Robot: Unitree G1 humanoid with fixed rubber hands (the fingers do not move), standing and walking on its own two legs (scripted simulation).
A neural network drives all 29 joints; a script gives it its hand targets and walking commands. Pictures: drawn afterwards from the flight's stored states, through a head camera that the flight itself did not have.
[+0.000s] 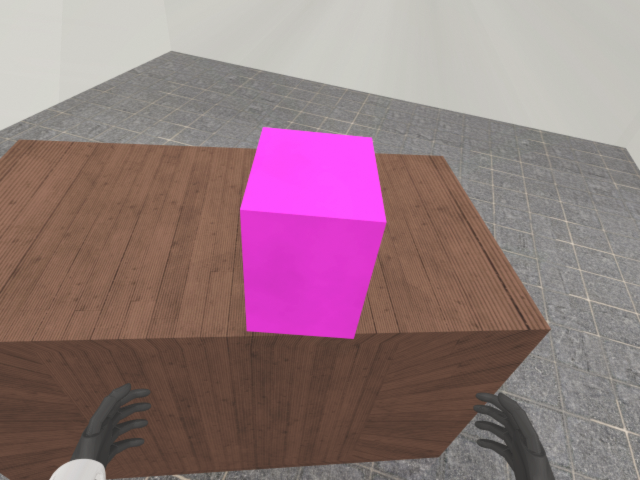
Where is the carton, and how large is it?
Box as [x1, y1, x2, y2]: [240, 127, 385, 338]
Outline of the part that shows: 263,127 240,208 247,330 353,338 385,225 385,217 371,138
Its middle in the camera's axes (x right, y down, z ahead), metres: -0.01 -0.01 +0.65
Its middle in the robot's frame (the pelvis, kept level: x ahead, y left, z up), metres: +0.51 +0.04 +0.04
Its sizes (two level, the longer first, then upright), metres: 0.223 0.184 0.264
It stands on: a pedestal, 0.69 m high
